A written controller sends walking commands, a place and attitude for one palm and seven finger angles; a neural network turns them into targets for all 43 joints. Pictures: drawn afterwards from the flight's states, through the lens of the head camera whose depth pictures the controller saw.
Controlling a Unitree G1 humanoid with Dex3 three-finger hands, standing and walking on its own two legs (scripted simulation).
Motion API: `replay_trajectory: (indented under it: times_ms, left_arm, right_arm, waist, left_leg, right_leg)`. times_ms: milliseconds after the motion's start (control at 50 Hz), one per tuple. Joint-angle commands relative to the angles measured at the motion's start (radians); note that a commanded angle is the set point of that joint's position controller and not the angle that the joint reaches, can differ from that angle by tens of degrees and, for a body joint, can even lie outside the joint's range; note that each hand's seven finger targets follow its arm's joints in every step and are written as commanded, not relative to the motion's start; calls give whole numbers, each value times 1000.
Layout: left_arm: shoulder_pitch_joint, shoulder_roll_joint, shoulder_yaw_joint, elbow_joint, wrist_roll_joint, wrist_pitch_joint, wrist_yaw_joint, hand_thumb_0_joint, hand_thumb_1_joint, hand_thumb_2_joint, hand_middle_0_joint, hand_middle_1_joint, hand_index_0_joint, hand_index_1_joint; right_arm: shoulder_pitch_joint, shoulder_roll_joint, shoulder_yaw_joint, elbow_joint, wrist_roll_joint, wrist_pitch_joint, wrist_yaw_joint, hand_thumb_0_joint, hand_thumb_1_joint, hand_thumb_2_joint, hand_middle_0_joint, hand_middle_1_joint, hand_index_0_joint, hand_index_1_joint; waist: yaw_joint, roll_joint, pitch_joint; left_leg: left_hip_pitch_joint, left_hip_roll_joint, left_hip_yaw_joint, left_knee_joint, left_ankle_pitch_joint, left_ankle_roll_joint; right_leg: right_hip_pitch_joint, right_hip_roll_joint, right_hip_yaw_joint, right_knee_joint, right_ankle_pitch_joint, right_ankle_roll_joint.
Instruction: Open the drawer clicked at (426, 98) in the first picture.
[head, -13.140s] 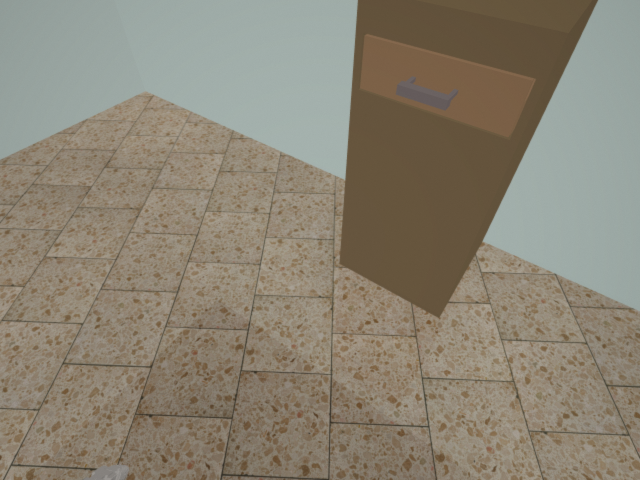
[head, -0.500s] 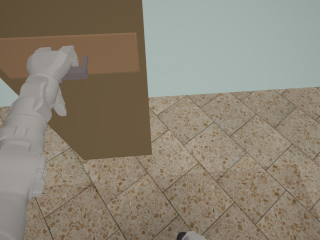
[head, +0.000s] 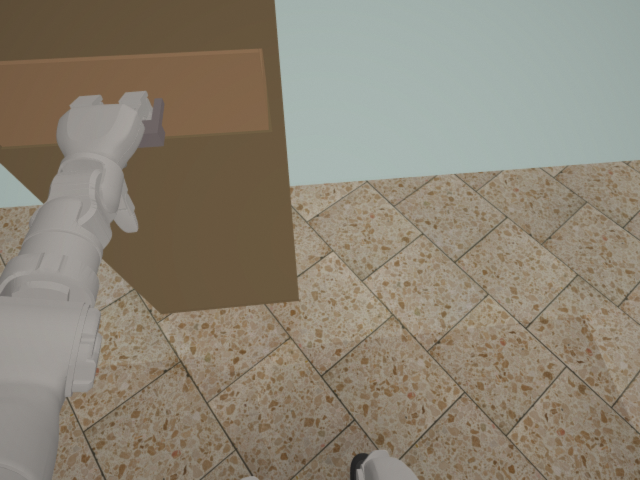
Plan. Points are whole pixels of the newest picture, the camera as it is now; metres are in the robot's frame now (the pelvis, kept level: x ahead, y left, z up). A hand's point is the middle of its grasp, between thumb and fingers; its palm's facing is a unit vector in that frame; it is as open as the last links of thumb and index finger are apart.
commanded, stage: lower the fingers behind the handle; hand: left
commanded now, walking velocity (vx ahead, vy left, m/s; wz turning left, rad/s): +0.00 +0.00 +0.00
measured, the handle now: (115, 122) +0.57 +0.23 +0.08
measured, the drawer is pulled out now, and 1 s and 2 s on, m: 0.00 0.00 0.04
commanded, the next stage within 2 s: close the thumb around the handle in 0.30 s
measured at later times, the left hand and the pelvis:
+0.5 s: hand (112, 165) +0.51 +0.23 +0.06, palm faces -0.06 -0.01 -1.00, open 13.7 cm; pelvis +0.00 +0.00 +0.00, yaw +0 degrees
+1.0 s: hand (113, 162) +0.52 +0.23 +0.06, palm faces -0.08 +0.00 -1.00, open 5.9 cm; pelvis +0.00 +0.00 +0.00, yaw +0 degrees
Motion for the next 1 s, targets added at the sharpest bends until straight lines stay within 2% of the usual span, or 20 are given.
replay_trajectory:
  times_ms: [0,40,120,160,240,340,380,440,500,540,600,640,680,740,780,800,840,880,960,980]
  left_arm:
    - [-470,292,59,-193,-13,1,50,0,-500,300,-300,-1200,-300,-1200]
    - [-486,325,85,-219,-16,-8,52,0,-500,300,-300,-1200,-300,-1200]
    - [-462,268,44,-205,-19,-3,45,0,-500,300,-300,-1200,-300,-1200]
    - [-461,248,29,-196,-24,-4,38,0,-500,300,-300,-1200,-300,-1200]
    - [-457,295,67,-216,-29,-20,31,0,-500,300,-300,-1200,-300,-1200]
    - [-464,269,43,-197,-23,-23,40,0,-500,300,-300,-1200,-300,-1200]
    - [-481,295,49,-177,-20,-16,44,0,-500,300,-300,-1200,-300,-1200]
    - [-489,294,50,-183,-21,-15,42,0,-332,372,-312,-1218,-312,-1218]
    - [-483,271,37,-207,-20,-18,36,0,-164,444,-324,-1236,-324,-1236]
    - [-470,272,47,-190,-28,-16,31,0,-52,492,-332,-1248,-332,-1248]
    - [-482,256,36,-221,-21,-18,36,0,116,564,-344,-1266,-344,-1266]
    - [-450,282,67,-225,-27,-20,35,0,228,612,-352,-1278,-352,-1278]
    - [-466,253,37,-204,-28,-11,36,0,340,660,-360,-1290,-360,-1290]
    - [-464,266,49,-218,-25,-12,40,0,508,732,-372,-1308,-372,-1308]
    - [-457,242,24,-173,-25,1,39,0,620,780,-380,-1320,-380,-1320]
    - [-459,263,36,-153,-26,6,38,0,676,804,-384,-1326,-384,-1326]
    - [-498,309,58,-171,-24,1,37,0,788,852,-392,-1338,-392,-1338]
    - [-480,292,46,-167,-17,-1,33,0,900,900,-400,-1350,-400,-1350]
    - [-491,263,22,-161,-27,-11,19,0,900,900,-400,-1350,-400,-1350]
    - [-493,297,51,-181,-25,-19,19,0,900,900,-400,-1350,-400,-1350]
  right_arm:
    - [154,-174,-55,-38,3,-12,-22,0,-900,-900,200,300,200,300]
    - [155,-178,-57,-37,2,-13,-25,0,-900,-900,200,300,200,300]
    - [159,-171,-59,-31,5,-15,-22,0,-900,-900,200,300,200,300]
    - [167,-172,-60,-27,6,-13,-22,0,-900,-900,200,300,200,300]
    - [161,-175,-59,-29,5,-13,-25,0,-900,-900,200,300,200,300]
    - [158,-174,-57,-28,6,-15,-25,0,-900,-900,200,300,200,300]
    - [160,-177,-54,-23,8,-17,-26,0,-900,-900,200,300,200,300]
    - [163,-178,-55,-29,6,-19,-27,0,-900,-900,200,300,200,300]
    - [168,-171,-58,-31,3,-19,-24,0,-900,-900,200,300,200,300]
    - [172,-175,-59,-29,3,-14,-23,0,-900,-900,200,300,200,300]
    - [171,-171,-61,-27,1,-15,-20,0,-900,-900,200,300,200,300]
    - [169,-174,-62,-28,-1,-10,-18,0,-900,-900,200,300,200,300]
    - [170,-172,-59,-23,1,-11,-16,0,-900,-900,200,300,200,300]
    - [165,-173,-58,-27,0,-9,-17,0,-900,-900,200,300,200,300]
    - [165,-172,-57,-22,4,-8,-17,0,-900,-900,200,300,200,300]
    - [166,-177,-53,-20,6,-10,-19,0,-900,-900,200,300,200,300]
    - [163,-183,-50,-23,7,-11,-26,0,-900,-900,200,300,200,300]
    - [169,-175,-52,-24,7,-15,-26,0,-900,-900,200,300,200,300]
    - [180,-175,-53,-25,7,-17,-27,0,-900,-900,200,300,200,300]
    - [182,-178,-55,-23,5,-17,-28,0,-900,-900,200,300,200,300]
  waist:
    - [-9,18,-452]
    - [-3,14,-479]
    - [-4,41,-451]
    - [-15,16,-449]
    - [1,9,-461]
    - [-13,15,-414]
    - [-19,24,-403]
    - [-19,15,-446]
    - [-8,71,-486]
    - [-14,26,-470]
    - [-11,67,-472]
    - [2,52,-495]
    - [-13,42,-438]
    - [-4,47,-469]
    - [-18,23,-413]
    - [-22,-1,-387]
    - [-18,4,-417]
    - [-15,34,-446]
    - [-29,22,-432]
    - [-22,21,-451]
  left_leg:
    - [204,-55,-35,-38,438,31]
    - [210,-55,-38,-38,446,32]
    - [233,-51,-39,-40,467,27]
    - [236,-49,-42,-41,467,28]
    - [225,-54,-38,-43,459,32]
    - [213,-55,-39,-44,429,30]
    - [201,-56,-39,-45,397,30]
    - [220,-56,-44,-37,436,29]
    - [263,-51,-46,-21,514,24]
    - [252,-49,-49,-19,520,25]
    - [281,-43,-56,-17,548,22]
    - [282,-43,-53,-11,586,22]
    - [250,-45,-52,-23,519,23]
    - [256,-48,-50,-24,530,24]
    - [230,-48,-48,-32,465,25]
    - [205,-49,-48,-41,424,27]
    - [194,-54,-45,-44,399,29]
    - [221,-54,-45,-37,433,28]
    - [222,-50,-46,-29,452,29]
    - [232,-48,-51,-28,467,28]
  right_leg:
    - [308,57,10,-29,335,-28]
    - [327,56,12,-28,342,-30]
    - [293,58,6,-32,335,-30]
    - [291,59,5,-37,336,-28]
    - [323,58,11,-38,348,-31]
    - [286,58,7,-43,315,-32]
    - [274,57,9,-41,296,-31]
    - [284,58,7,-32,317,-31]
    - [272,59,6,-22,345,-31]
    - [276,62,2,-23,351,-30]
    - [248,63,-1,-22,338,-30]
    - [273,64,0,-16,366,-32]
    - [257,63,-3,-27,338,-30]
    - [277,63,0,-24,350,-33]
    - [255,64,-2,-34,313,-30]
    - [257,62,-2,-40,295,-29]
    - [282,58,6,-38,294,-30]
    - [278,59,5,-31,310,-32]
    - [266,61,6,-33,324,-27]
    - [271,60,6,-28,331,-28]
